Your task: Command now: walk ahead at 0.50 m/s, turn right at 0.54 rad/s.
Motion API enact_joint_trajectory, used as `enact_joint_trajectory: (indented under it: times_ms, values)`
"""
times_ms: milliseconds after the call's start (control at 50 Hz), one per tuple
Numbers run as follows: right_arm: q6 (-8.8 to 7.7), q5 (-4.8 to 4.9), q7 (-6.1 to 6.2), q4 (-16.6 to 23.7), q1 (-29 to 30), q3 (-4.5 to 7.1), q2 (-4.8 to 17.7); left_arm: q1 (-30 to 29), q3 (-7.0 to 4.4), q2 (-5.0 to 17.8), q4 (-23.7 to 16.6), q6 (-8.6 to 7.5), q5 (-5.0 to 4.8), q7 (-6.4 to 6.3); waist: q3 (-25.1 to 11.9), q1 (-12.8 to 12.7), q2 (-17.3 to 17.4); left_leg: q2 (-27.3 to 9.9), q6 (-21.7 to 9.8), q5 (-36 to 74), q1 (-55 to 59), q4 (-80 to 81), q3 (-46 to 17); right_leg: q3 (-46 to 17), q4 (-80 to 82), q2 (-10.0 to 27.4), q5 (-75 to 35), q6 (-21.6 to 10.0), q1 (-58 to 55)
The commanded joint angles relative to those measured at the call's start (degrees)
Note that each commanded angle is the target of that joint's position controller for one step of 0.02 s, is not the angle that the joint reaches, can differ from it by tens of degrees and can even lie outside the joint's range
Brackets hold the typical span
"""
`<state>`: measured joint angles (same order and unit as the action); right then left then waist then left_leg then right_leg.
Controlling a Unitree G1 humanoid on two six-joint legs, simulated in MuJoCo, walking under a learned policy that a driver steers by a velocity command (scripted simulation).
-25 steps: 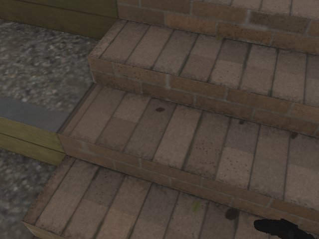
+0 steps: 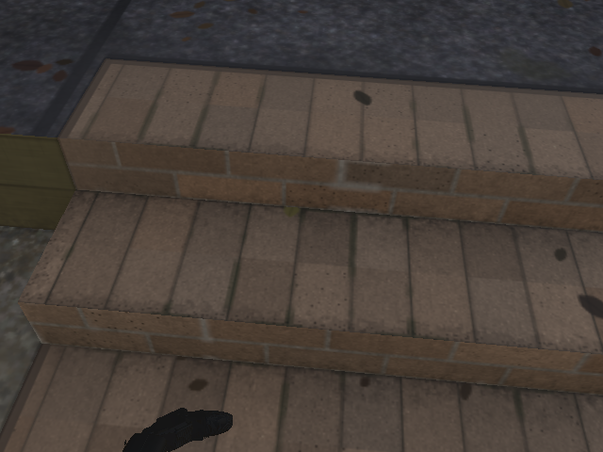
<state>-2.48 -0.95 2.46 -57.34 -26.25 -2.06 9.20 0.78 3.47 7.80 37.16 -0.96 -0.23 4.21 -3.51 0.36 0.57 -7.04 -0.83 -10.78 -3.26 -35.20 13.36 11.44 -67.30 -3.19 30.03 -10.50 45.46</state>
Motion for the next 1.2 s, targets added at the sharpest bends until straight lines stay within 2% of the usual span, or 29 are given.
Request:
enact_joint_trajectory:
  times_ms: [20, 60, 120, 200, 240, 320, 360, 400, 440, 460, 480, 500, 540, 580, 640, 680, 740, 780, 880, 920, 960, 980, 1000, 1020, 1040, 1060, 1080, 1120, 1200]
  values:
    - [-5.47, 0.05, -4.32, 11.7, 10.8, 2.55, 6.1, 22.2, -7.21, 16.9, 3.8, 0.70, 2.70, -3.24, -18.7, -9.0, -11.7, 10.9, -1.4, -0.3, -39.7, -60.6, -22.4, -71.3, 54.9, 17.8, 15.7, -13.6, -50.1]
    - [-6.57, 0.92, -6.16, 16.8, 17.1, 2.04, 4.3, 21.9, -3.88, 5.7, 8.7, -0.85, 2.34, -2.64, -0.7, -3.3, -0.8, 8.2, -4.5, 3.6, -52.3, -75.1, -21.6, -56.4, 50.8, 15.3, 5.4, -5.9, -34.5]
    - [-5.34, -0.57, -5.92, 20.8, 14.2, -0.70, -2.4, 17.6, -2.25, 0.3, 11.9, -1.31, 1.89, -1.43, 3.3, 4.3, 1.6, 6.0, -7.7, 1.7, -61.1, -92.5, -19.0, -35.3, 46.0, 8.0, -11.2, -0.9, -26.8]
    - [-4.56, -0.56, -5.32, 22.8, 16.5, -2.40, -0.8, 14.3, -2.37, 2.9, 11.1, -1.99, 1.27, -1.33, 5.7, 6.6, 3.0, 2.0, -4.6, 11.0, -61.1, -73.0, -13.6, -23.3, 46.7, 3.7, -15.2, 2.8, -14.0]
    - [-4.49, -1.27, -4.66, 27.2, 26.8, -4.83, -6.7, 23.0, -2.05, 3.5, 15.1, -1.74, 2.25, -2.08, 5.2, 2.4, -5.2, 3.4, -2.6, 6.8, -71.0, -87.2, -8.0, -29.3, 46.8, 5.1, -19.9, 1.2, -17.1]
    - [-5.87, -1.76, -3.28, 35.0, 42.9, -6.35, -5.0, 31.9, -3.84, 7.2, 15.2, -0.31, -1.00, -4.92, 3.2, -4.8, -4.6, 2.4, 1.2, -0.9, -67.7, -58.0, -5.1, -36.8, 57.0, 8.4, -21.9, -1.9, -23.3]
    - [-5.72, -1.17, -2.82, 36.3, 44.0, -5.33, -3.9, 30.2, -4.60, 7.7, 14.3, -0.61, -1.09, -6.29, -1.2, -2.9, -7.8, 2.8, 0.8, -4.8, -51.9, -40.2, -3.6, -33.9, 61.4, 10.4, -36.2, -3.1, -28.8]
    - [-5.83, 0.58, -1.86, 32.6, 30.5, -0.99, 3.1, 27.2, -4.97, 10.1, 13.5, -1.41, 0.28, -6.51, -11.0, 4.6, -13.5, 11.0, -1.9, -12.4, -27.3, -32.5, -0.5, -29.5, 51.8, 9.4, -84.7, -2.1, -34.0]
    - [-5.57, 0.96, -2.28, 26.4, 8.4, 3.60, 12.9, 16.1, -6.13, 15.0, 10.8, -2.90, 0.34, -6.42, -19.8, 16.6, -14.8, 5.8, -7.6, -15.8, -9.7, -17.5, -18.0, -29.0, 28.2, 9.8, -102.2, -0.1, -39.0]
    - [-5.22, -1.54, -2.25, 21.2, -3.1, 5.48, 18.9, 11.9, -5.61, 11.2, 7.4, -4.22, 1.42, -5.27, -27.3, 16.8, 1.9, -3.8, -11.5, -20.2, 8.8, -4.0, -37.5, -26.6, 11.3, 3.9, -84.1, -0.6, -26.2]
    - [-3.72, -2.83, -0.77, 19.8, -1.2, 5.91, 18.1, 17.1, -3.89, 1.5, 5.9, -5.17, 2.64, -3.05, -29.9, 11.1, 26.6, -17.1, -19.7, -19.4, 18.3, 17.4, -74.2, -28.3, -16.9, -7.6, -21.3, 3.5, -5.1]
    - [-2.03, -1.32, 1.15, 20.1, 5.3, 4.33, 10.1, 16.6, -4.85, 4.7, 5.7, -5.60, 2.62, -0.48, -19.0, 8.6, 16.2, -18.4, -18.9, -26.7, 8.3, 18.2, -75.9, -30.9, -35.9, -4.8, -18.5, 4.5, 2.9]
    - [-0.79, -0.54, 0.72, 13.5, 9.3, 1.69, -1.5, 7.5, -3.57, 1.3, -1.7, -3.19, 0.71, 0.41, 2.8, 1.3, 0.1, -14.4, -11.8, -28.0, -15.5, 12.7, -47.0, -21.7, -43.8, 0.3, -20.0, 3.1, 10.3]
    - [-1.49, -1.67, -1.10, 9.0, 10.9, 0.47, -7.0, 14.0, -2.56, -0.7, -1.0, -1.65, -1.14, -0.03, 6.0, -4.5, -1.7, -10.3, -7.0, -16.4, -23.2, 12.4, -30.1, -21.4, -51.4, 2.7, -21.0, 1.9, 11.2]
    - [-2.02, -0.98, -3.12, 5.2, 10.0, 1.63, -3.4, 14.4, -0.47, -4.1, -2.2, -0.73, -1.98, -1.03, 7.7, -6.3, -0.9, -7.7, -4.4, -8.0, -23.4, 14.7, -15.3, -21.5, -46.9, 4.9, -25.9, 2.7, 17.9]
    - [-2.30, -1.66, -2.96, 6.1, 11.5, 1.99, 0.5, 9.5, -0.37, -1.4, -4.4, -0.32, -0.26, -1.98, 7.7, -5.9, -0.7, -5.5, -5.5, -6.5, -28.4, 17.2, -8.0, -17.5, -34.5, 5.0, -32.2, 5.8, 14.4]
    - [-3.10, -3.02, -1.69, 7.0, 7.6, 2.31, 5.4, 7.4, -1.44, 0.6, -4.0, 0.30, -0.16, -3.64, 2.5, -3.1, 3.2, -8.4, -8.1, -0.6, -18.4, 18.0, -8.0, -15.1, -35.8, 5.9, -36.1, 9.6, 16.8]
    - [-2.83, -1.90, -0.78, 6.2, 0.1, 2.97, 6.6, 3.8, -1.98, 1.4, -5.1, 0.51, -0.77, -4.18, 2.5, 1.1, 3.5, -12.1, -8.0, -0.5, -3.7, 17.1, -10.5, -17.4, -39.5, 7.3, -31.5, 9.7, 28.6]
    - [-0.28, -1.28, 2.17, 5.4, -6.7, 4.05, 5.5, -9.7, -1.20, -1.2, -11.0, 0.54, -1.48, -2.39, 9.8, 6.2, 4.7, -16.0, -5.4, 10.6, 15.7, 18.2, -9.5, -16.5, -36.5, 12.7, -16.6, 10.6, 45.4]
    - [2.05, -0.06, 3.71, 6.7, -3.7, 4.46, 6.6, -18.8, 0.48, -2.5, -15.8, -0.23, -1.54, -0.34, 11.7, 7.2, 3.4, -12.8, -4.7, 13.4, 8.1, 23.3, -4.5, -7.8, -17.9, 14.8, -12.5, 11.9, 33.3]
    - [3.65, 0.74, 4.17, 7.3, -1.4, 5.46, 11.7, -18.3, 0.33, -1.7, -16.2, -0.16, -2.56, 0.80, 8.3, 4.4, 3.5, -9.9, -6.0, 38.6, -3.8, 26.7, 0.7, 1.7, 2.7, 9.5, -11.2, 10.6, 3.6]
    - [3.13, 1.08, 3.40, 5.1, -5.8, 6.83, 17.6, -10.1, -1.51, 0.5, -13.2, -0.22, -3.38, 0.71, 4.6, 2.0, 11.1, -12.3, -7.9, 69.4, -4.0, 20.4, 0.0, 8.3, 3.7, 1.9, -3.2, 8.2, -10.1]
    - [2.47, 1.79, 2.42, 5.9, -3.7, 6.96, 19.2, 2.8, -4.30, 5.7, -9.2, -0.36, -3.73, 0.35, 0.0, -4.8, 10.4, -10.9, -6.6, 84.8, -1.8, 8.9, 1.2, 6.1, 13.2, -1.3, -13.0, 4.8, -21.5]
    - [-0.67, 0.30, 0.21, 6.9, -7.4, 4.61, 12.9, 14.6, -7.03, 13.0, -6.7, -0.67, -2.01, -1.16, -15.5, -9.7, 6.0, -7.1, -1.6, 86.8, -21.4, -10.4, -2.2, -16.3, 8.5, 4.6, -27.0, -6.2, -50.6]
    - [-4.79, 1.41, -2.39, 10.8, 0.0, 3.97, 13.8, 25.9, -9.90, 21.8, -4.5, 0.04, -0.07, -3.96, -29.9, -14.3, -8.3, 5.0, 3.8, 22.7, -28.7, -36.2, -5.3, -45.9, 30.3, 20.0, -46.6, -15.4, -64.1]
    - [-6.50, 2.57, -4.84, 5.4, -2.4, 4.71, 12.7, 26.0, -8.18, 19.5, -2.1, -0.11, 3.71, -5.14, -42.2, -10.9, -12.0, 10.1, 3.4, -8.9, -26.2, -61.9, -20.9, -58.9, 40.0, 27.2, -55.3, -17.1, -65.0]
    - [-5.99, 4.09, -5.50, 5.1, -0.1, 5.31, 10.1, 23.4, -7.27, 15.5, -0.4, -0.61, 3.72, -4.20, -37.2, -9.3, -5.9, 8.5, 2.2, -10.3, -29.7, -68.2, -26.7, -51.2, 39.2, 26.9, -47.2, -13.0, -58.2]
    - [-3.18, 3.32, -2.88, 11.8, 11.9, 3.94, 4.6, 16.6, -6.04, 9.2, 3.1, -1.99, -0.85, -3.44, -13.3, -5.5, 0.6, 4.9, -0.4, -12.0, -40.0, -71.2, -20.0, -36.2, 38.5, 23.6, -32.7, -5.0, -38.8]
    - [0.20, 3.50, -1.81, 15.7, 11.3, 1.57, -0.7, 8.0, -3.77, 1.3, 6.0, -4.01, 1.56, -3.07, 0.2, 3.0, -2.6, 4.6, -4.0, -6.1, -40.9, -66.3, -21.9, -16.7, 44.1, 18.7, -25.5, 0.9, -20.9]
